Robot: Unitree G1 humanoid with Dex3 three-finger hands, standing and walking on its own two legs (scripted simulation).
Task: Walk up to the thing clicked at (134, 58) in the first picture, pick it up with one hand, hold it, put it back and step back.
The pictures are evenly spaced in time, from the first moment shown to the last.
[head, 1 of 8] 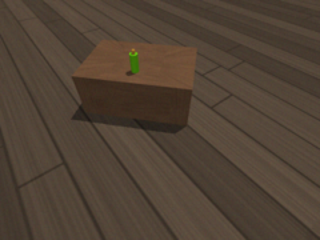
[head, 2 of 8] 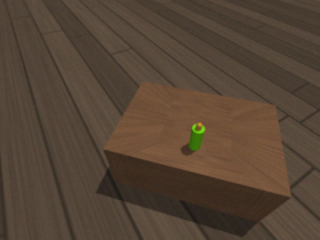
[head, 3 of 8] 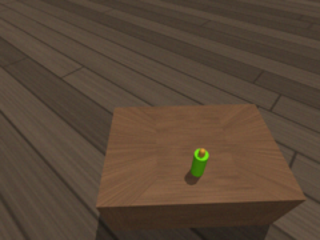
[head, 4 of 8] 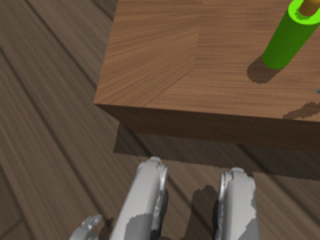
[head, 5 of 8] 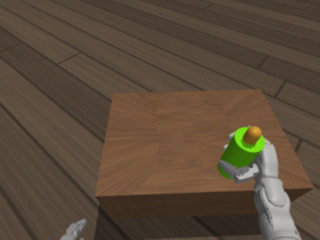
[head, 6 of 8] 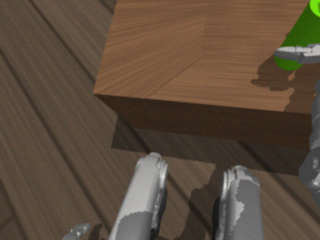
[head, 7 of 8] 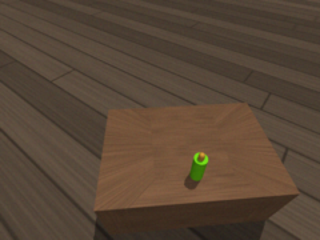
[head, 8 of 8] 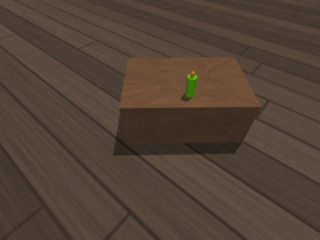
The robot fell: no
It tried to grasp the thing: yes
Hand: right
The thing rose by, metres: 0.33
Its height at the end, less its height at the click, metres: +0.00
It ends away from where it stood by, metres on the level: 0.03
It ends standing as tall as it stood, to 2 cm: yes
